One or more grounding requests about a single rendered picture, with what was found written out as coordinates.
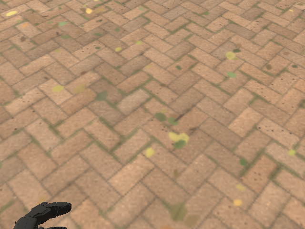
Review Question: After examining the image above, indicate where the left robot hand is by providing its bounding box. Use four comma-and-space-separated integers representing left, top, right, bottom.
13, 201, 71, 229

